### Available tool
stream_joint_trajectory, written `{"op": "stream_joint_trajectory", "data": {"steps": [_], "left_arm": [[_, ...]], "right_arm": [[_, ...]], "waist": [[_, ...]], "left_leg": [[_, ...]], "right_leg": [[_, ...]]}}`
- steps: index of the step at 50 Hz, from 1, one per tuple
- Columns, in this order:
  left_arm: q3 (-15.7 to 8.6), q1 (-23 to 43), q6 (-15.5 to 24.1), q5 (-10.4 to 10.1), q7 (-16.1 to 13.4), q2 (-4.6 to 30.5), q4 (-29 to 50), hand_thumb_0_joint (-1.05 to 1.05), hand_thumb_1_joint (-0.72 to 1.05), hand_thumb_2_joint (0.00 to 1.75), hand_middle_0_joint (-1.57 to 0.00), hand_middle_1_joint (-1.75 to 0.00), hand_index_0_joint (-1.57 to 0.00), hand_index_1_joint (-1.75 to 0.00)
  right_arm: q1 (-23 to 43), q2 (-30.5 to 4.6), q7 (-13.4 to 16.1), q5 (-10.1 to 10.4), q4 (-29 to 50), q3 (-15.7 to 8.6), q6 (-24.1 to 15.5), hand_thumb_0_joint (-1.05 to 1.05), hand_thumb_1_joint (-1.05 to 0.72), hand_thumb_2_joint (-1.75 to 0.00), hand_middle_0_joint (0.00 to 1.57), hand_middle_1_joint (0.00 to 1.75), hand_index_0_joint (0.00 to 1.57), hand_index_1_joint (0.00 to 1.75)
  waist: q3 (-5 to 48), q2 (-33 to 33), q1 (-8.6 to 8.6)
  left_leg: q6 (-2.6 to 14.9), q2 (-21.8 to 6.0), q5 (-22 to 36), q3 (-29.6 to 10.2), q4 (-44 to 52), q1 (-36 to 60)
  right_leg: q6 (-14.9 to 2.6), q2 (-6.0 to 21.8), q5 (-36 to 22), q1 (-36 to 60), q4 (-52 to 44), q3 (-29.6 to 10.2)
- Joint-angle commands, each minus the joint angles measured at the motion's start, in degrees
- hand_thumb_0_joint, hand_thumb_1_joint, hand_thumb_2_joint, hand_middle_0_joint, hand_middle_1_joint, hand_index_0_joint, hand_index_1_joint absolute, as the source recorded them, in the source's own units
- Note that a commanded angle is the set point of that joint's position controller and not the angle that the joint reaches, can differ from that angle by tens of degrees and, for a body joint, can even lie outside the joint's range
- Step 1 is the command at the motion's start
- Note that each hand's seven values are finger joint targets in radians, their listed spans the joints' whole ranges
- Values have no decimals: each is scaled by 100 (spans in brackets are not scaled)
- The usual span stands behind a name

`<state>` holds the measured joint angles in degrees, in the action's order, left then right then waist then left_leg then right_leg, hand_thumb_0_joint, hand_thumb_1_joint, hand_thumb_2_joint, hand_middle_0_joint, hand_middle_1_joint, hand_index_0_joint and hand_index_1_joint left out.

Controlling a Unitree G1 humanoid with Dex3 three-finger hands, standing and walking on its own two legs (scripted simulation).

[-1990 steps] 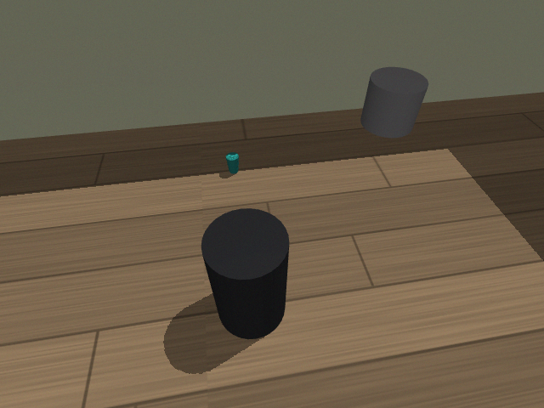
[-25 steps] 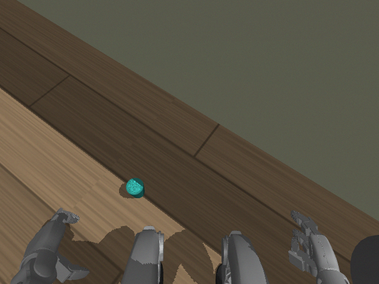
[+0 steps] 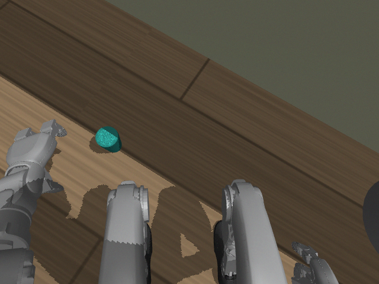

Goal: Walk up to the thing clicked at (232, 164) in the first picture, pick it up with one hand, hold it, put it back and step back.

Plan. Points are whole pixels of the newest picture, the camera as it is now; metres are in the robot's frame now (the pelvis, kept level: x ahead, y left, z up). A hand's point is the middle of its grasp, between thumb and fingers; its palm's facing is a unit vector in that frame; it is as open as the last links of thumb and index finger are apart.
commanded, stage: rise first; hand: left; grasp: from above
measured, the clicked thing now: (111, 141) +0.49 +0.26 -0.37
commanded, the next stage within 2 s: approach in 1.22 s
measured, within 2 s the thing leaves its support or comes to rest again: neither
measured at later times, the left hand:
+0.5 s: hand (67, 148) +0.42 +0.33 -0.21, palm faces -0.45 -0.07 -0.89, open 14.1 cm
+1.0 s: hand (75, 143) +0.44 +0.32 -0.24, palm faces -0.43 -0.06 -0.90, open 14.2 cm
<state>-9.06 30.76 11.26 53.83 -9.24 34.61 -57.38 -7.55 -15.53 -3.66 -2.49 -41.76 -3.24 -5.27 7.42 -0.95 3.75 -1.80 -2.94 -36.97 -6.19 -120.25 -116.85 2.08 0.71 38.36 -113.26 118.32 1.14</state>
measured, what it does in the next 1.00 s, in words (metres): lowers itself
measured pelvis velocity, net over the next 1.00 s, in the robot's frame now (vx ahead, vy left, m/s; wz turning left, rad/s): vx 0.00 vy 0.01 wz -0.06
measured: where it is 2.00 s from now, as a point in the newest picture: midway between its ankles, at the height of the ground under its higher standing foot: (184, 267)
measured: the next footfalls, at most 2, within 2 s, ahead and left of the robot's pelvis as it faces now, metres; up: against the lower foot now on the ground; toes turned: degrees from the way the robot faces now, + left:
none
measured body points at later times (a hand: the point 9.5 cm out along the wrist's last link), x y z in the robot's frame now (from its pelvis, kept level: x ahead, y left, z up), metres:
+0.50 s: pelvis +0.00 +0.01 -0.06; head +0.22 +0.06 +0.33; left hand +0.44 +0.33 -0.16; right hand +0.08 -0.27 -0.18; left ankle +0.09 +0.14 -0.39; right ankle +0.09 -0.13 -0.39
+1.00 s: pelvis +0.00 +0.01 -0.08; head +0.24 +0.07 +0.30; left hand +0.46 +0.32 -0.19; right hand +0.07 -0.27 -0.20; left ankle +0.09 +0.14 -0.39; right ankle +0.09 -0.13 -0.39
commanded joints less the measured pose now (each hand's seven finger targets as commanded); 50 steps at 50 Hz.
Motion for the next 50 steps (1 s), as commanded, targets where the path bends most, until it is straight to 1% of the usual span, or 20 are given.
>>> {"op": "stream_joint_trajectory", "data": {"steps": [1, 3, 4, 10, 12, 16, 18, 20, 21, 23, 25, 26, 28, 29, 30, 34, 40, 44, 48, 50], "left_arm": [[-340, 1602, 287, 332, -353, 1915, 407, 0, -54, 102, -6, -105, -6, -105], [-296, 1790, 367, 469, -447, 1899, 301, 0, -53, 102, -6, -105, -7, -104], [-369, 1932, 388, 574, -517, 2119, 263, 0, -54, 102, -6, -103, -7, -103], [-186, 2426, 415, 989, -807, 2067, -132, 0, -54, 102, -6, -100, -6, -100], [-222, 2492, 388, 1150, -872, 2237, -285, 0, -55, 103, -7, -98, -6, -99], [-113, 2720, 371, 1300, -966, 2160, -426, 0, -54, 101, -7, -100, -7, -99], [-129, 2687, 344, 1392, -1007, 2202, -579, 0, -55, 101, -7, -99, -7, -99], [-147, 2794, 356, 1474, -1043, 2249, -679, 0, -53, 100, -8, -98, -8, -98], [-175, 2817, 368, 1506, -1062, 2301, -648, 0, -52, 99, -9, -98, -9, -98], [-96, 3051, 407, 1599, -1096, 2266, -648, 0, -52, 99, -9, -98, -9, -98], [-197, 2985, 443, 1631, -1155, 2391, -743, 0, -52, 98, -9, -98, -9, -97], [-127, 3002, 453, 1676, -1161, 2284, -844, 0, -52, 98, -9, -98, -9, -98], [-166, 3119, 494, 1748, -1209, 2383, -878, 0, -54, 100, -8, -99, -7, -99], [-135, 3139, 507, 1778, -1230, 2381, -874, 0, -55, 101, -7, -100, -7, -100], [-109, 3137, 510, 1802, -1243, 2333, -959, 0, -55, 101, -7, -100, -7, -100], [-166, 3235, 514, 1773, -1350, 2357, -1063, 0, -54, 100, -7, -102, -7, -101], [-145, 3441, 473, 1827, -1444, 2413, -1215, 0, -56, 102, -6, -102, -6, -102], [-172, 3440, 446, 1803, -1477, 2468, -1180, 0, -56, 101, -6, -102, -6, -102], [-239, 3335, 419, 1787, -1495, 2547, -1277, 0, -55, 100, -6, -103, -6, -103], [-213, 3359, 401, 1776, -1501, 2505, -1265, 0, -55, 100, -6, -103, -6, -102]], "right_arm": [[-669, -1133, 29, -17, 396, -324, -38, 0, -89, -90, 20, 30, 20, 30], [-729, -1173, 11, -50, 320, -310, 4, 0, -89, -90, 20, 30, 20, 30], [-780, -1188, 0, -74, 295, -292, 38, 0, -90, -90, 20, 30, 20, 30], [-847, -1273, -75, -191, 159, -257, 164, 0, -90, -90, 20, 30, 20, 30], [-867, -1279, -90, -222, 121, -244, 196, 0, -90, -90, 20, 30, 20, 30], [-907, -1276, -133, -288, 58, -202, 238, 0, -90, -90, 20, 30, 20, 30], [-862, -1311, -142, -307, 1, -216, 254, 0, -90, -90, 20, 30, 20, 30], [-914, -1317, -170, -345, -32, -197, 276, 0, -91, -90, 20, 30, 20, 30], [-903, -1299, -176, -358, -37, -205, 286, 0, -91, -90, 20, 30, 20, 30], [-934, -1263, -205, -399, -41, -168, 306, 0, -91, -90, 20, 30, 20, 30], [-911, -1283, -214, -413, -57, -172, 311, 0, -91, -90, 20, 30, 20, 30], [-931, -1268, -231, -438, -89, -150, 320, 0, -91, -90, 20, 30, 20, 30], [-929, -1299, -240, -468, -95, -150, 332, 0, -91, -90, 20, 30, 20, 30], [-906, -1273, -236, -462, -106, -145, 336, 0, -91, -90, 20, 30, 20, 30], [-923, -1260, -256, -497, -116, -121, 343, 0, -91, -90, 20, 30, 20, 30], [-993, -1270, -284, -553, -157, -89, 341, 0, -91, -90, 20, 30, 20, 30], [-944, -1302, -282, -587, -168, -68, 311, 0, -90, -90, 20, 30, 20, 30], [-954, -1319, -287, -585, -159, -61, 302, 0, -90, -90, 20, 30, 20, 30], [-1001, -1294, -294, -594, -166, -30, 303, 0, -91, -90, 20, 30, 20, 30], [-993, -1331, -295, -583, -170, -51, 295, 0, -90, -90, 20, 30, 20, 30]], "waist": [[3270, -527, 26], [3184, -681, 73], [3300, -744, 73], [3163, -1119, 227], [3286, -1232, 203], [3306, -1254, 307], [3303, -1258, 268], [3276, -1216, 340], [3358, -1188, 294], [3401, -1215, 405], [3412, -1131, 342], [3380, -1184, 404], [3362, -1154, 457], [3391, -1194, 398], [3393, -1192, 471], [3475, -1185, 500], [3280, -1345, 557], [3402, -1464, 569], [3385, -1240, 564], [3357, -1432, 574]], "left_leg": [[338, 234, 59, 499, 1162, 2129], [324, 226, -49, 419, 1122, 2151], [320, 235, 30, 434, 1043, 2166], [283, 217, -32, 316, 910, 2213], [269, 230, 20, 355, 815, 2216], [279, 226, 286, 337, 642, 2205], [262, 211, 383, 308, 593, 2249], [281, 214, 480, 328, 465, 2143], [275, 213, 526, 342, 411, 2157], [305, 238, 588, 410, 290, 1992], [303, 232, 561, 383, 250, 1985], [300, 227, 615, 361, 242, 2014], [311, 219, 593, 346, 161, 1956], [307, 232, 586, 395, 121, 1917], [321, 242, 683, 428, 56, 1879], [328, 234, 799, 413, -9, 1876], [313, 213, 464, 364, -34, 1723], [297, 205, 554, 329, -44, 1815], [328, 234, 649, 421, -186, 1582], [310, 212, 668, 386, -156, 1686]], "right_leg": [[-363, -192, -174, 1417, -1354, 385], [-376, -192, -115, 1095, -1199, 460], [-382, -197, -188, 1136, -1143, 466], [-397, -184, -234, 550, -774, 600], [-413, -188, -285, 578, -699, 603], [-403, -187, -531, 487, -532, 648], [-412, -185, -615, 334, -427, 655], [-394, -188, -706, 366, -390, 656], [-406, -196, -733, 377, -369, 646], [-391, -216, -801, 470, -375, 637], [-394, -213, -753, 413, -313, 650], [-381, -218, -792, 374, -244, 674], [-378, -222, -787, 318, -201, 685], [-390, -235, -777, 318, -207, 659], [-371, -237, -877, 388, -204, 658], [-353, -239, -972, 417, -111, 693], [-379, -246, -708, 94, -5, 728], [-372, -243, -800, 59, 85, 747], [-374, -260, -919, 300, 10, 694], [-373, -245, -933, 131, 112, 724]]}}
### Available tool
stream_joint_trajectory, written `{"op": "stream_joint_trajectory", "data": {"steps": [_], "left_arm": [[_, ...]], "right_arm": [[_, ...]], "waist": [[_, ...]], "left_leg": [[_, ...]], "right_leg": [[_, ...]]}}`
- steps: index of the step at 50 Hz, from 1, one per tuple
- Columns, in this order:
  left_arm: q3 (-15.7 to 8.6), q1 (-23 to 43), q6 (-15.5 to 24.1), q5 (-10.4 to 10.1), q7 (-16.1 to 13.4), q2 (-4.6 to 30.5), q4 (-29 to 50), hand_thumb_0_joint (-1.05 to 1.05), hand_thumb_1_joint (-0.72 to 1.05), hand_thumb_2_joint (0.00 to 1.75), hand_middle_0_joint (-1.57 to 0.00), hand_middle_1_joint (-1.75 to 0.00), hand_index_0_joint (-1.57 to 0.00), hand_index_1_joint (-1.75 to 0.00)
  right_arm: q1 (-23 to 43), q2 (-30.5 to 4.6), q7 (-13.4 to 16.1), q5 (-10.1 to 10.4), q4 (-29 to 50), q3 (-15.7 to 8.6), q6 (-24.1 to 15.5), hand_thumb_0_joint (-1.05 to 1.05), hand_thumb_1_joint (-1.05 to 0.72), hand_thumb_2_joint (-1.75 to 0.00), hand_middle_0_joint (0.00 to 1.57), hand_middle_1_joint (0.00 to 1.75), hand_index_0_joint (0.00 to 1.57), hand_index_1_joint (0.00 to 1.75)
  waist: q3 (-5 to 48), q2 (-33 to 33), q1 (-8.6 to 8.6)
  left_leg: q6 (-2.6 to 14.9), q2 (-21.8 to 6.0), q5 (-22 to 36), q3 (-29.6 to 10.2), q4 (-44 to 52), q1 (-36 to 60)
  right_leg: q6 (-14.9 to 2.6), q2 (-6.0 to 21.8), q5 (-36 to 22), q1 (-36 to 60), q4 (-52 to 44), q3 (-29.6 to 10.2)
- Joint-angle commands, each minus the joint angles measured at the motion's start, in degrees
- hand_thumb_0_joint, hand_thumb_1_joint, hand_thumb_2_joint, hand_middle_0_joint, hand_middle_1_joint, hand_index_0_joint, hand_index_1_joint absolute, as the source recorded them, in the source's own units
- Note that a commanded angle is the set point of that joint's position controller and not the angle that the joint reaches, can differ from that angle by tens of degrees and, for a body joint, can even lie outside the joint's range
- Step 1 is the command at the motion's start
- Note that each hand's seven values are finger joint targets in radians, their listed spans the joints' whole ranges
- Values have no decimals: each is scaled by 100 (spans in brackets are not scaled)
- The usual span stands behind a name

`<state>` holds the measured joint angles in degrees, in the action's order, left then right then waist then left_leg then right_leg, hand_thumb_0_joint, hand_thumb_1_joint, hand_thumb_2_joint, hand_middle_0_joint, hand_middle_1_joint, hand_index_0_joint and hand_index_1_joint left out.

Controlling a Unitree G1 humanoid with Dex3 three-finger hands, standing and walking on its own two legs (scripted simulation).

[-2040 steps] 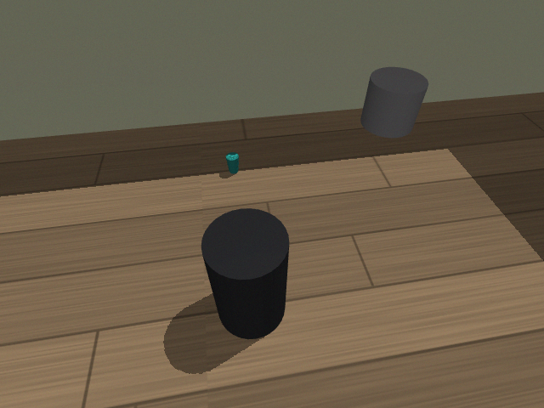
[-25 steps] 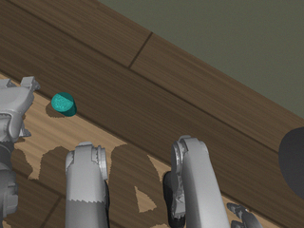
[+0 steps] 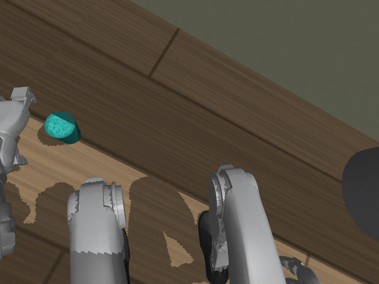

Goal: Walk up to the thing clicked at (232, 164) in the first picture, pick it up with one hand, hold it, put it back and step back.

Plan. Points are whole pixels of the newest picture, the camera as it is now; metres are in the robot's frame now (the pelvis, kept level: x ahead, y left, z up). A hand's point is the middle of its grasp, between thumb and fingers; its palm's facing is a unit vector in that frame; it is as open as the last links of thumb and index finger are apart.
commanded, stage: rise first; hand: left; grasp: from above
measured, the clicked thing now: (66, 130) +0.47 +0.28 -0.29
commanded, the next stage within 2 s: approach in 0.22 s
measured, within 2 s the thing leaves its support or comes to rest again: neither
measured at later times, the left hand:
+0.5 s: hand (28, 131) +0.44 +0.32 -0.17, palm faces -0.43 -0.07 -0.90, open 14.1 cm
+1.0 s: hand (50, 118) +0.46 +0.28 -0.16, palm faces -0.50 -0.10 -0.86, open 14.1 cm
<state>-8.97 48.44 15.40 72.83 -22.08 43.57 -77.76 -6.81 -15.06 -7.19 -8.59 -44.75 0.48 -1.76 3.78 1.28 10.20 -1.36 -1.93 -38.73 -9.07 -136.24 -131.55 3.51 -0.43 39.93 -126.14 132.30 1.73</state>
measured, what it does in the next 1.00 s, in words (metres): stands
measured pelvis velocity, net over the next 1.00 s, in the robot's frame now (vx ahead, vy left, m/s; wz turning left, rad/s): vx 0.00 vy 0.00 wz -0.01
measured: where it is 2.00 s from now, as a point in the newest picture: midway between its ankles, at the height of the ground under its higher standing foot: (168, 268)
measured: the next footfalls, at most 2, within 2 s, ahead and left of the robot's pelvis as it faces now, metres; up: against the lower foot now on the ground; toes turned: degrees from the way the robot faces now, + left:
none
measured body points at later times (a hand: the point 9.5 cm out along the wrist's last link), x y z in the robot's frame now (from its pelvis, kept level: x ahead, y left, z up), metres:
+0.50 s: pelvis +0.00 +0.00 -0.01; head +0.24 +0.07 +0.37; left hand +0.45 +0.32 -0.12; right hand +0.07 -0.28 -0.12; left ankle +0.08 +0.13 -0.31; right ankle +0.10 -0.14 -0.30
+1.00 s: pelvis +0.00 +0.00 +0.00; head +0.24 +0.04 +0.38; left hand +0.48 +0.28 -0.11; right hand +0.01 -0.28 -0.10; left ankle +0.08 +0.13 -0.30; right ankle +0.10 -0.14 -0.31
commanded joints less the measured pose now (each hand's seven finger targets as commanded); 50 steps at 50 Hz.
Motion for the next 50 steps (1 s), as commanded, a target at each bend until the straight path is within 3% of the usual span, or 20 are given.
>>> {"op": "stream_joint_trajectory", "data": {"steps": [1, 12, 14, 15, 16, 18, 23, 26, 28, 30, 33, 38, 42, 47, 50], "left_arm": [[-248, 1611, -15, -134, -221, 1614, 828, 0, -56, 101, -6, -102, -6, -102], [-233, 1536, 38, -135, -188, 1642, 700, 0, -56, 101, -6, -103, -7, -103], [-310, 1628, 54, -150, -225, 1783, 663, 0, -55, 100, -6, -104, -7, -103], [-281, 1671, 79, -155, -230, 1717, 685, 0, -56, 101, -6, -103, -7, -103], [-241, 1618, 93, -132, -230, 1725, 597, 0, -61, 109, -8, -98, -4, -102], [-159, 1654, 106, -129, -245, 1581, 531, 0, -55, 99, -6, -104, -7, -103], [204, 2459, 99, -67, -388, 1213, 688, 0, -56, 100, -6, -104, -6, -104], [466, 2801, -21, -5, -519, 950, 528, 0, -55, 100, -6, -105, -7, -105], [468, 3027, -187, 36, -611, 930, 364, 0, -54, 99, -6, -105, -7, -104], [489, 3182, -384, 89, -669, 956, 303, 0, -56, 101, -6, -105, -7, -105], [187, 3142, -760, 61, -756, 1308, 286, 0, -57, 102, -7, -104, -6, -104], [321, 2743, -1241, -94, -446, 1102, -266, 0, -57, 101, -7, -103, -7, -103], [296, 2208, -1337, -445, -83, 1151, -479, 0, -55, 99, -7, -104, -7, -104], [199, 1759, -926, -590, 311, 1452, -159, 0, -54, 97, -7, -107, -8, -105], [114, 2021, -468, -551, 298, 1588, 341, 0, -54, 99, -8, -106, -8, -105]], "right_arm": [[-1075, -1378, 62, 16, 143, -400, -51, 0, -90, -90, 20, 30, 20, 30], [-1136, -1406, 8, -27, 143, -342, -32, 0, -91, -90, 20, 30, 20, 30], [-1129, -1442, 8, -18, 150, -351, -28, 0, -91, -90, 20, 30, 20, 30], [-1142, -1429, -3, -42, 146, -335, -25, 0, -91, -90, 20, 30, 20, 30], [-1095, -1407, 3, -29, 133, -327, -21, 0, -91, -91, 20, 30, 20, 30], [-1127, -1399, 1, -44, 108, -314, -32, 0, -90, -90, 20, 30, 20, 30], [-1248, -1476, -10, -82, 48, -314, -86, 0, -90, -90, 20, 30, 20, 30], [-1258, -1457, 7, -76, 13, -273, -125, 0, -91, -90, 20, 30, 20, 30], [-1314, -1503, 11, -84, 23, -275, -156, 0, -90, -90, 20, 30, 20, 30], [-1310, -1504, 20, -72, 61, -240, -169, 0, -91, -90, 20, 30, 20, 30], [-1313, -1525, 9, -54, 174, -212, -147, 0, -91, -90, 20, 30, 20, 30], [-1337, -1445, -21, 56, 276, -75, -102, 0, -91, -90, 20, 30, 20, 30], [-1325, -1430, -37, 164, 354, -22, -85, 0, -91, -90, 20, 30, 20, 30], [-1234, -1416, -17, 194, 435, -10, -61, 0, -91, -90, 20, 30, 20, 30], [-1280, -1452, -12, 166, 411, -15, -53, 0, -91, -90, 20, 30, 20, 30]], "waist": [[3753, -1645, -64], [3746, -1579, 12], [3689, -1489, 45], [3681, -1503, 80], [3676, -1439, 10], [3610, -1442, 81], [3672, -1717, 434], [3718, -1911, 510], [3621, -1968, 627], [3735, -2182, 565], [4201, -2266, 407], [3752, -1723, 495], [3521, -1091, 418], [3427, -905, 275], [3435, -1031, 330]], "left_leg": [[265, 118, 884, 673, 1429, 3177], [273, 126, 1040, 688, 1275, 3088], [287, 120, 946, 693, 1210, 2949], [293, 133, 945, 702, 1189, 2879], [294, 138, 876, 710, 1195, 2830], [286, 138, 904, 688, 1159, 2861], [250, 105, 863, 588, 1202, 3101], [225, 96, 865, 597, 1213, 3167], [224, 84, 802, 570, 1269, 3233], [211, 88, 819, 613, 1328, 3330], [227, 88, 995, 696, 1381, 3406], [340, 117, 1000, 752, 1357, 2750], [427, 127, 916, 770, 1319, 2174], [424, 146, 747, 762, 1225, 1942], [376, 150, 616, 688, 1166, 2059]], "right_leg": [[-509, -139, -1126, 1461, -1298, 665], [-496, -151, -1296, 1613, -1274, 672], [-496, -157, -1247, 1618, -1300, 659], [-485, -151, -1259, 1665, -1297, 658], [-501, -170, -1191, 1650, -1333, 632], [-500, -173, -1204, 1599, -1289, 661], [-495, -178, -1186, 1306, -1228, 784], [-528, -203, -1221, 1183, -1213, 788], [-511, -179, -1179, 1057, -1191, 825], [-546, -175, -1220, 1094, -1215, 803], [-562, -174, -1428, 1463, -1260, 736], [-529, -198, -1519, 1781, -1391, 672], [-455, -223, -1425, 2198, -1505, 600], [-432, -238, -1198, 2434, -1487, 539], [-462, -239, -1022, 2212, -1434, 590]]}}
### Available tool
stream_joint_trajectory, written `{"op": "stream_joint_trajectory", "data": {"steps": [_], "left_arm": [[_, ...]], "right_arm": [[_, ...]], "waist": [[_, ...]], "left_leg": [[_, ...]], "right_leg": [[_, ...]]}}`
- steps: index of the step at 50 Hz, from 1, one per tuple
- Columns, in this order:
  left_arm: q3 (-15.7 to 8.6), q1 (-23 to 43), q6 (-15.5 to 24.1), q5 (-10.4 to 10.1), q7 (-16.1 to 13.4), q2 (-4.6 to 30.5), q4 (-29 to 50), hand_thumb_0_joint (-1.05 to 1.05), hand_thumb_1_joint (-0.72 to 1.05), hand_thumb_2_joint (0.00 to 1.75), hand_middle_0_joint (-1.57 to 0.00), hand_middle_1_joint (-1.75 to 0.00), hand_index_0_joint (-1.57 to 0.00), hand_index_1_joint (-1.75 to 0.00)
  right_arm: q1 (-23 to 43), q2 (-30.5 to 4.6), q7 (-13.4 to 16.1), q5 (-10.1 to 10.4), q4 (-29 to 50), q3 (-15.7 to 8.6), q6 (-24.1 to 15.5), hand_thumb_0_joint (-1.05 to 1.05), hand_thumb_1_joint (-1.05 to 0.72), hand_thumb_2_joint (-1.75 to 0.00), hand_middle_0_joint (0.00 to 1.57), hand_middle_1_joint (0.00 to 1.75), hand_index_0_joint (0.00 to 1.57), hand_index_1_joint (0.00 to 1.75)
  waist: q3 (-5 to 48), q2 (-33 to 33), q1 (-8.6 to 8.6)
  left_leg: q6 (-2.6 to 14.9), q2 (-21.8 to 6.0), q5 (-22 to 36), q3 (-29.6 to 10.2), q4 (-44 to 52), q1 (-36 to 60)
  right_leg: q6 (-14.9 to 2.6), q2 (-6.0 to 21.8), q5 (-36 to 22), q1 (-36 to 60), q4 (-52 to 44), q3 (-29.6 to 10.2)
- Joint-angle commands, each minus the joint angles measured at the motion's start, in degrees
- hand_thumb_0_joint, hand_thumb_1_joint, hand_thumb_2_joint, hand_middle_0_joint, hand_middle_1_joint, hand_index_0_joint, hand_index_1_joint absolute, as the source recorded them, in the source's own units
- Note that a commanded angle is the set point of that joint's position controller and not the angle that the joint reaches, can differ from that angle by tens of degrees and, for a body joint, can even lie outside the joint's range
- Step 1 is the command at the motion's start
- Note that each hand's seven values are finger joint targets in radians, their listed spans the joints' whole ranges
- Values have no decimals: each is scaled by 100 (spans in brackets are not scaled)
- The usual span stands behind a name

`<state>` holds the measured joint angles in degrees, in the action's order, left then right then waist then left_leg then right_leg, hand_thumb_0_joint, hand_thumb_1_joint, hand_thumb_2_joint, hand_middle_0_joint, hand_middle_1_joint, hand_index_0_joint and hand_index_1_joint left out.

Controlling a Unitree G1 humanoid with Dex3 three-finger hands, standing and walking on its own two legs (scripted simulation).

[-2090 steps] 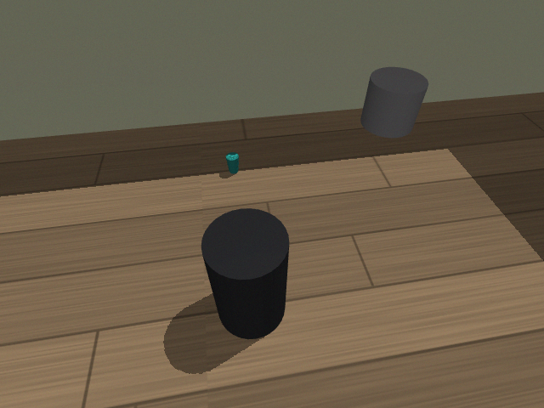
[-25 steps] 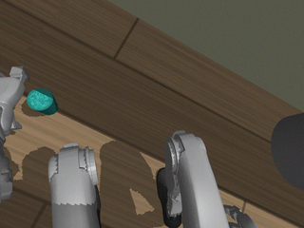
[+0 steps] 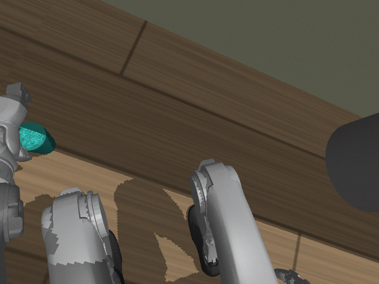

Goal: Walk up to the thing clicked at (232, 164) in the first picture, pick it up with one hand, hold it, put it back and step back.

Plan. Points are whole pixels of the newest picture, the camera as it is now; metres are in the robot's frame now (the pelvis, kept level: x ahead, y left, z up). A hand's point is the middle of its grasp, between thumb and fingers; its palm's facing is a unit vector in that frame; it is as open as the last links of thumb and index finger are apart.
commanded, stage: close in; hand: left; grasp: from above
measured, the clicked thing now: (38, 141) +0.47 +0.29 -0.29
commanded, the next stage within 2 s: rest palm in 0.14 s
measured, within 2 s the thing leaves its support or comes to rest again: neither
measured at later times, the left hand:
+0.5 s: hand (21, 136) +0.46 +0.30 -0.21, palm faces -0.42 -0.09 -0.90, open 14.1 cm
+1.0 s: hand (28, 138) +0.47 +0.29 -0.24, palm faces -0.44 -0.11 -0.89, open 14.1 cm
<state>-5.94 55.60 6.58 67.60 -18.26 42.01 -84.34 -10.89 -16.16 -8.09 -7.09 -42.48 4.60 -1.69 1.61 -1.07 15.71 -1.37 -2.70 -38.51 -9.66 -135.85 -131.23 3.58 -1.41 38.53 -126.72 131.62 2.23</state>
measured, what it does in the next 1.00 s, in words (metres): stands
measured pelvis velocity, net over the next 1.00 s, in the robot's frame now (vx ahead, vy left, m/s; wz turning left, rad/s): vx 0.01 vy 0.00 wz -0.05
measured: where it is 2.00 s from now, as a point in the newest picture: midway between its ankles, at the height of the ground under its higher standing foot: (162, 266)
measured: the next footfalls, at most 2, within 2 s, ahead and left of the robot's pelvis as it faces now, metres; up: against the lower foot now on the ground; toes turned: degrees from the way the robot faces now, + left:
none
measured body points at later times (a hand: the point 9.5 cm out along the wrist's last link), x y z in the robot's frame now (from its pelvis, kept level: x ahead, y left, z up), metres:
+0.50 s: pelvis +0.00 +0.01 -0.02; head +0.25 +0.09 +0.35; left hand +0.48 +0.30 -0.16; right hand +0.07 -0.27 -0.11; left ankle +0.08 +0.14 -0.31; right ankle +0.10 -0.13 -0.31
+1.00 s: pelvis +0.01 +0.00 -0.04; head +0.26 +0.09 +0.32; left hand +0.49 +0.30 -0.19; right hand +0.03 -0.27 -0.12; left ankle +0.08 +0.14 -0.31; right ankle +0.10 -0.13 -0.31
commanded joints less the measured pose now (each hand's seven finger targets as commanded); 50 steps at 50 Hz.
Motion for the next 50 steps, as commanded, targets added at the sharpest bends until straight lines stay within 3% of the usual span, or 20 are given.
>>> {"op": "stream_joint_trajectory", "data": {"steps": [1, 5, 10, 13, 16, 18, 21, 24, 28, 29, 32, 33, 35, 39, 41, 42, 43, 45, 49, 50], "left_arm": [[-184, 1470, 563, 20, -125, 1727, 1171, 0, -55, 98, -7, -107, -8, -105], [-118, 1821, 980, 196, -465, 1541, 1824, 0, -54, 100, -8, -106, -9, -105], [218, 1968, 901, 425, -835, 1087, 1055, 0, -56, 102, -7, -102, -7, -102], [154, 2036, 725, 563, -1022, 1237, 840, 0, -55, 103, -7, -100, -6, -101], [186, 1989, 531, 656, -1139, 1168, 204, 0, -55, 102, -6, -99, -5, -100], [55, 2102, 456, 704, -1188, 1372, -1, 0, -54, 101, -7, -99, -6, -100], [-169, 1968, 378, 709, -1263, 1717, -50, 0, -55, 102, -6, -100, -5, -101], [-252, 2081, 360, 680, -1274, 1812, -49, 0, -54, 99, -6, -100, -6, -100], [-335, 1862, 362, 590, -1230, 1919, -91, 0, -55, 100, -6, -99, -6, -100], [-492, 1751, 364, 565, -1234, 2067, -44, 0, -54, 100, -6, -99, -6, -100], [-506, 1610, 419, 510, -1152, 2171, 18, 0, -56, 101, -6, -98, -5, -99], [-390, 1699, 461, 430, -1122, 2006, 142, 0, -55, 101, -6, -98, -5, -99], [-507, 1546, 537, 427, -1119, 2199, 193, 0, -55, 101, -6, -98, -5, -99], [-292, 1742, 681, 419, -1107, 2000, 146, 0, -55, 102, -7, -96, -5, -98], [-553, 1564, 768, 425, -1209, 2349, 75, 0, -54, 103, -8, -97, -6, -98], [-411, 1582, 794, 501, -1227, 2179, 150, 0, -56, 103, -7, -96, -5, -98], [-609, 1483, 798, 565, -1300, 2387, 4, 0, -54, 103, -7, -98, -6, -99], [-469, 1698, 808, 585, -1364, 2221, -62, 0, -53, 104, -8, -98, -6, -99], [-323, 1654, 763, 663, -1505, 2151, -387, 0, -51, 106, -9, -99, -7, -100], [-462, 1633, 768, 630, -1571, 2293, -280, 0, -50, 106, -9, -101, -8, -102]], "right_arm": [[-939, -1335, 76, -20, 163, -428, -76, 0, -91, -90, 20, 30, 20, 30], [-975, -1382, 93, -98, 40, -568, -124, 0, -91, -90, 20, 30, 20, 30], [-1020, -1410, 102, -214, -148, -591, -189, 0, -90, -90, 20, 30, 20, 30], [-978, -1468, 86, -247, -189, -567, -230, 0, -90, -90, 20, 30, 20, 30], [-903, -1481, 52, -295, -200, -462, -276, 0, -90, -90, 20, 30, 20, 30], [-889, -1529, 28, -338, -159, -401, -319, 0, -90, -90, 20, 30, 20, 30], [-794, -1527, -35, -376, -112, -314, -366, 0, -90, -90, 20, 30, 20, 30], [-764, -1543, -104, -442, -15, -251, -415, 0, -90, -90, 20, 30, 20, 30], [-763, -1578, -175, -513, 72, -193, -483, 0, -90, -90, 20, 30, 20, 30], [-813, -1613, -166, -527, 33, -195, -464, 0, -89, -90, 20, 30, 20, 30], [-864, -1639, -205, -570, 36, -175, -471, 0, -90, -90, 20, 30, 20, 30], [-831, -1615, -211, -549, 96, -146, -484, 0, -89, -90, 20, 30, 20, 30], [-918, -1662, -216, -586, 17, -158, -482, 0, -89, -90, 20, 30, 20, 30], [-961, -1662, -273, -602, 12, -80, -532, 0, -89, -90, 20, 30, 20, 30], [-909, -1721, -248, -593, -9, -85, -525, 0, -89, -90, 20, 30, 20, 30], [-950, -1684, -277, -632, -3, -42, -544, 0, -89, -90, 20, 30, 20, 30], [-961, -1717, -278, -649, -78, -61, -528, 0, -89, -90, 20, 30, 20, 30], [-951, -1709, -324, -691, -63, -19, -564, 0, -89, -90, 20, 30, 20, 30], [-811, -1736, -352, -732, -50, 41, -651, 0, -89, -90, 20, 30, 20, 30], [-767, -1752, -343, -736, -57, 34, -654, 0, -89, -90, 20, 30, 20, 30]], "waist": [[3661, -966, -151], [3922, -1635, -72], [3538, -1701, 165], [3706, -1889, 47], [3376, -1739, 193], [3310, -1733, 238], [3432, -1861, 121], [3409, -1755, 262], [3415, -1793, 247], [3583, -1772, 197], [3576, -1771, 215], [3576, -1752, 234], [3685, -1846, 215], [3330, -1755, 370], [3353, -1786, 254], [3324, -1912, 294], [3390, -1786, 265], [3247, -1817, 420], [3023, -1775, 429], [3131, -1825, 338]], "left_leg": [[350, 227, 590, 729, 1109, 2154], [216, 201, 644, 687, 1104, 2846], [184, 197, 470, 626, 1138, 2914], [165, 195, 733, 618, 1157, 3157], [185, 196, 819, 607, 1074, 3003], [205, 205, 811, 588, 1060, 2928], [212, 204, 959, 607, 972, 2897], [246, 191, 987, 610, 824, 2727], [257, 185, 980, 622, 732, 2608], [258, 181, 1041, 592, 750, 2667], [265, 165, 1004, 587, 679, 2500], [261, 170, 1011, 574, 657, 2509], [244, 147, 1103, 548, 633, 2576], [239, 156, 920, 506, 561, 2441], [233, 138, 846, 486, 575, 2419], [219, 152, 974, 517, 572, 2500], [229, 120, 1021, 490, 533, 2478], [226, 130, 1023, 473, 488, 2513], [225, 134, 793, 485, 490, 2368], [228, 117, 796, 468, 526, 2362]], "right_leg": [[-477, -140, -892, 2203, -1345, 565], [-534, -119, -930, 1729, -1218, 650], [-539, -97, -733, 1177, -1178, 788], [-533, -82, -965, 1115, -1048, 843], [-504, -77, -1097, 1021, -929, 882], [-491, -74, -1110, 1035, -889, 904], [-498, -94, -1245, 1197, -794, 897], [-479, -117, -1319, 1274, -755, 897], [-481, -154, -1332, 1459, -773, 871], [-472, -162, -1377, 1566, -774, 904], [-470, -188, -1379, 1732, -795, 892], [-471, -179, -1386, 1682, -762, 907], [-465, -200, -1483, 1806, -756, 928], [-469, -204, -1311, 1594, -723, 983], [-478, -231, -1231, 1628, -741, 994], [-471, -220, -1366, 1705, -716, 984], [-462, -247, -1427, 1731, -711, 1004], [-459, -233, -1450, 1605, -637, 1029], [-458, -263, -1248, 1520, -704, 1027], [-464, -289, -1246, 1616, -753, 1021]]}}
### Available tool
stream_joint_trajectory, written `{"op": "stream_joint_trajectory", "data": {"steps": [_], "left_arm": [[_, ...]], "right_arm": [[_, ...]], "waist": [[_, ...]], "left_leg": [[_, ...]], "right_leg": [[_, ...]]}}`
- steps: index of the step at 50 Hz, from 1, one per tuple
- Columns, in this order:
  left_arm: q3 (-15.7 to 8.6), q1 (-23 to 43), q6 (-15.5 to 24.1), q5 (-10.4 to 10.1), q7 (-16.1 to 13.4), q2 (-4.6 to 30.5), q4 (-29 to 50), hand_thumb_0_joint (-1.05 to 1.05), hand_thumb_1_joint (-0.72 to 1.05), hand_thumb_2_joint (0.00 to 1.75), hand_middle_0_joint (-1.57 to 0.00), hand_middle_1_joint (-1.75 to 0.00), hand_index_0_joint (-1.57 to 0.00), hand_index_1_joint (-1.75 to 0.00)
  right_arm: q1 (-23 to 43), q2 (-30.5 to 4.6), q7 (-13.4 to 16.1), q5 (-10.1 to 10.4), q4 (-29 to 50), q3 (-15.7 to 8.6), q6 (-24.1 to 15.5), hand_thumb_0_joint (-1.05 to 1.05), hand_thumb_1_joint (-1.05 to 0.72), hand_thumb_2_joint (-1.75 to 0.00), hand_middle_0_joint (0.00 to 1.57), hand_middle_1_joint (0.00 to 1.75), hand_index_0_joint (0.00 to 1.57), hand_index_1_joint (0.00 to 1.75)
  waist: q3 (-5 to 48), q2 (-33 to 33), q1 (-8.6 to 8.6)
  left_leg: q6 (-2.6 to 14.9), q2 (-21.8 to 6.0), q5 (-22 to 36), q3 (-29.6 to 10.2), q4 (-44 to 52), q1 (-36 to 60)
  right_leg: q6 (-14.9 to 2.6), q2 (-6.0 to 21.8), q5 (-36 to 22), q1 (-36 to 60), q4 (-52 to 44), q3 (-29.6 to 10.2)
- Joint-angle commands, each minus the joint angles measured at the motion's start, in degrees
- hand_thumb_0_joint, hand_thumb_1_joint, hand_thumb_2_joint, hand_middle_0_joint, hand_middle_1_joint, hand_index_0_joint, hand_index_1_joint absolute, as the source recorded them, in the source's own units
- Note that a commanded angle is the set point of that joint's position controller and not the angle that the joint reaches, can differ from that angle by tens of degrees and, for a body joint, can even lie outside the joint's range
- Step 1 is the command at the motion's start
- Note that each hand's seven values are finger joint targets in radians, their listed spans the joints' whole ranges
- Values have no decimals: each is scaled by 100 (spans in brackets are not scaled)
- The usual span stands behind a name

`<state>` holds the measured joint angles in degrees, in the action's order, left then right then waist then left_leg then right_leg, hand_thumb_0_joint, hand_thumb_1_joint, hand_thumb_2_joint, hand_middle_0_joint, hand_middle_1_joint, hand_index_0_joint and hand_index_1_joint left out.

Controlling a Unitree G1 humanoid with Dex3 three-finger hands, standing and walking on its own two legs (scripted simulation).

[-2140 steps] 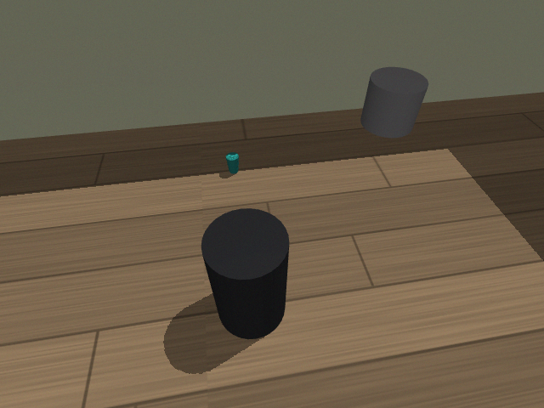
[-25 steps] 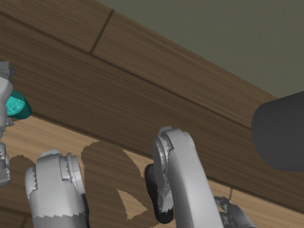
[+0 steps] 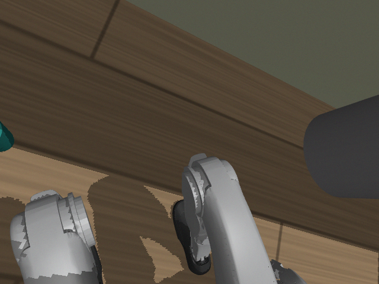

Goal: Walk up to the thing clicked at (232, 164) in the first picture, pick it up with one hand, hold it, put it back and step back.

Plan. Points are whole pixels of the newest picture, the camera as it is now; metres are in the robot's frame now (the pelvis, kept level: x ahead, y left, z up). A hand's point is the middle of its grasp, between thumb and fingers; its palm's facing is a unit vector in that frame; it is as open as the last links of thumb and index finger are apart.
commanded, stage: rest palm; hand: left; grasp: from above
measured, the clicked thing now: out of the picture +0.45 +0.31 -0.25
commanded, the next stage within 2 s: close in 0.24 s
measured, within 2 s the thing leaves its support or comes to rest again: neither
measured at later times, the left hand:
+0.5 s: hand out of the picture +0.44 +0.32 -0.22, palm faces -0.43 -0.15 -0.89, open 13.4 cm
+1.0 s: hand out of the picture +0.43 +0.32 -0.22, palm faces -0.42 -0.13 -0.90, open 11.1 cm
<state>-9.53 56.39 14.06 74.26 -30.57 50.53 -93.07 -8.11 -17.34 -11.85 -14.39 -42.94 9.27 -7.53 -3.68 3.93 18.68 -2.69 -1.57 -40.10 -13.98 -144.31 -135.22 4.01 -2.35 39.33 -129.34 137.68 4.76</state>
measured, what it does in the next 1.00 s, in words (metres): stands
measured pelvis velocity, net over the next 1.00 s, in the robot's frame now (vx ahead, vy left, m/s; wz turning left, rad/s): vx -0.01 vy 0.01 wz -0.04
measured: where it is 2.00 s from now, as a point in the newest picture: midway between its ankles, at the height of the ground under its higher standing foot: (147, 269)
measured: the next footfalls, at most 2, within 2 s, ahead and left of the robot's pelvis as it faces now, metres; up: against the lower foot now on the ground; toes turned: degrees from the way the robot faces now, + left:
none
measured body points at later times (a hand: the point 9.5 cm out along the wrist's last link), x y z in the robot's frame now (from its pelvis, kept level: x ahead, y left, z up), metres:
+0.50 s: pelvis +0.00 +0.01 +0.00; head +0.25 +0.11 +0.35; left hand +0.46 +0.33 -0.17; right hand +0.04 -0.26 -0.07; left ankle +0.07 +0.14 -0.27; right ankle +0.10 -0.13 -0.27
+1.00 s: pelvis -0.01 +0.01 -0.01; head +0.24 +0.12 +0.35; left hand +0.45 +0.33 -0.16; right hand +0.04 -0.25 -0.07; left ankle +0.07 +0.14 -0.27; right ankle +0.10 -0.13 -0.27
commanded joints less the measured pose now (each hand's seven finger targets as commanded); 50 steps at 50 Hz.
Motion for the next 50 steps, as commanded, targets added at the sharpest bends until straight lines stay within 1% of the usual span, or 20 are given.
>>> {"op": "stream_joint_trajectory", "data": {"steps": [1, 4, 5, 7, 9, 12, 14, 17, 19, 20, 22, 24, 26, 28, 33, 34, 38, 39, 42, 50], "left_arm": [[-109, 1506, -15, -29, -380, 1442, 493, 0, -52, 107, -9, -100, -7, -101], [96, 1784, -97, 19, -422, 1336, 424, 0, -52, 104, -8, -99, -7, -101], [128, 1722, -132, -30, -441, 1256, 279, 0, -51, 105, -9, -100, -7, -101], [-160, 1674, -165, -61, -499, 1641, 345, 0, -51, 105, -9, -99, -7, -101], [-153, 1510, -217, -30, -512, 1557, 241, 0, -51, 107, -9, -101, -7, -102], [107, 1863, -240, -120, -429, 1265, 220, 0, -51, 104, -8, -101, -7, -102], [-27, 1710, -222, -147, -421, 1524, 171, 0, -51, 105, -8, -101, -7, -102], [-74, 1540, -187, -100, -407, 1546, 265, 0, -50, 107, -10, -102, -9, -103], [-3, 1597, -146, -106, -414, 1437, 272, 0, -38, 96, -14, -104, -15, -103], [211, 1775, -133, -137, -382, 1219, 315, 0, -36, 94, -14, -104, -16, -102], [40, 1734, -108, -128, -420, 1527, 283, 0, -32, 93, -17, -103, -20, -101], [-129, 1411, -77, -96, -483, 1662, 228, 0, -28, 92, -20, -102, -22, -100], [116, 1623, -57, -28, -476, 1394, 106, 0, -27, 90, -21, -101, -24, -98], [66, 1577, -7, -107, -515, 1426, 25, 0, -25, 89, -22, -101, -24, -98], [64, 1542, 78, -34, -596, 1533, -127, 0, -17, 88, -27, -100, -30, -97], [178, 1595, 75, -19, -597, 1436, -233, 0, -15, 88, -29, -100, -32, -97], [150, 1661, 106, 28, -679, 1544, -211, 0, -11, 85, -32, -98, -35, -95], [265, 1614, 85, 32, -671, 1414, -309, 0, -7, 84, -35, -96, -38, -93], [181, 1625, 88, 38, -761, 1557, -323, 0, -2, 81, -39, -94, -42, -90], [328, 1838, -6, 43, -785, 1476, -315, 0, 5, 74, -45, -90, -48, -86]], "right_arm": [[-1044, -1653, 39, -5, -3, -426, -83, 0, -89, -90, 20, 30, 20, 30], [-976, -1658, -20, -71, 8, -381, -176, 0, -89, -90, 20, 30, 20, 30], [-951, -1663, -25, -37, -6, -388, -200, 0, -89, -90, 20, 30, 20, 30], [-1017, -1767, -25, -34, 6, -392, -224, 0, -89, -90, 20, 30, 20, 30], [-966, -1720, -31, -69, -30, -395, -202, 0, -89, -90, 20, 30, 20, 30], [-870, -1713, -66, -70, 44, -364, -275, 0, -89, -90, 20, 30, 20, 30], [-871, -1782, -52, -56, 5, -373, -293, 0, -89, -90, 20, 30, 20, 30], [-930, -1785, -71, -70, 15, -358, -288, 0, -89, -90, 20, 30, 20, 30], [-913, -1767, -100, -107, 29, -325, -301, 0, -89, -90, 20, 30, 20, 30], [-846, -1754, -123, -76, 131, -294, -339, 0, -89, -90, 20, 30, 20, 30], [-904, -1827, -132, -91, 41, -297, -349, 0, -89, -90, 20, 30, 20, 30], [-898, -1831, -119, -87, 36, -275, -329, 0, -89, -90, 20, 30, 20, 30], [-898, -1819, -171, -147, 73, -233, -363, 0, -89, -90, 20, 30, 20, 30], [-879, -1834, -162, -127, 57, -229, -371, 0, -89, -90, 20, 30, 20, 30], [-855, -1858, -182, -162, 63, -158, -403, 0, -89, -90, 20, 30, 20, 30], [-790, -1833, -197, -168, 127, -119, -441, 0, -89, -90, 20, 30, 20, 30], [-813, -1878, -211, -197, 117, -63, -481, 0, -89, -90, 20, 30, 20, 30], [-739, -1845, -227, -187, 140, -50, -513, 0, -89, -90, 20, 30, 20, 30], [-793, -1891, -220, -207, 114, -30, -534, 0, -89, -90, 20, 30, 20, 30], [-708, -1921, -241, -187, 141, -44, -640, 0, -89, -90, 20, 30, 20, 30]], "waist": [[3679, -2270, 48], [3560, -2370, 231], [3508, -2274, 190], [3555, -2236, 156], [3665, -2389, 110], [3404, -2317, 321], [3392, -2377, 238], [3528, -2426, 184], [3575, -2506, 281], [3432, -2490, 347], [3397, -2503, 337], [3488, -2575, 160], [3260, -2442, 399], [3217, -2399, 355], [3119, -2364, 349], [3012, -2256, 391], [3008, -2281, 423], [2932, -2225, 429], [2981, -2179, 425], [2826, -2174, 489]], "left_leg": [[366, 13, 979, 903, 1341, 2774], [361, -7, 990, 896, 1278, 2792], [367, -3, 934, 886, 1310, 2755], [384, -8, 1043, 870, 1272, 2719], [351, -28, 1068, 871, 1321, 2817], [363, -23, 909, 830, 1269, 2684], [353, -27, 811, 813, 1305, 2728], [324, -26, 1028, 797, 1349, 2864], [312, -37, 1126, 759, 1340, 2958], [322, -36, 1130, 761, 1288, 2892], [318, -42, 1077, 751, 1284, 2919], [289, -49, 1204, 730, 1359, 3001], [319, -56, 1104, 737, 1253, 2883], [319, -47, 1018, 704, 1303, 2815], [327, -57, 843, 666, 1352, 2697], [337, -55, 769, 670, 1281, 2610], [334, -63, 778, 641, 1292, 2670], [334, -54, 734, 652, 1236, 2627], [344, -63, 703, 645, 1290, 2585], [341, -52, 485, 637, 1276, 2481]], "right_leg": [[-498, -183, -1354, 1884, -1343, 777], [-496, -186, -1413, 1784, -1248, 786], [-491, -193, -1348, 1773, -1305, 797], [-476, -185, -1440, 1902, -1307, 797], [-494, -210, -1457, 1950, -1282, 812], [-489, -191, -1349, 1726, -1231, 867], [-500, -202, -1233, 1717, -1261, 880], [-507, -211, -1388, 1887, -1222, 900], [-501, -211, -1501, 1893, -1174, 948], [-488, -199, -1529, 1798, -1163, 942], [-486, -211, -1481, 1795, -1162, 959], [-504, -226, -1530, 1895, -1180, 974], [-473, -227, -1517, 1808, -1161, 988], [-482, -237, -1434, 1779, -1207, 995], [-483, -262, -1253, 1808, -1242, 1013], [-473, -258, -1219, 1722, -1209, 1020], [-457, -265, -1224, 1739, -1224, 1057], [-452, -258, -1206, 1666, -1181, 1045], [-445, -288, -1175, 1788, -1289, 1032], [-449, -261, -988, 1608, -1271, 1038]]}}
